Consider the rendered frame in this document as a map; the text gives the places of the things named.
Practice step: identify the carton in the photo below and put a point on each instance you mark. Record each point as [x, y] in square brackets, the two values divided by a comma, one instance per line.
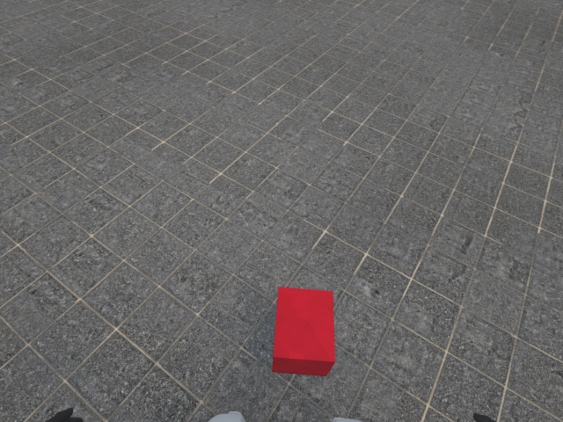
[304, 332]

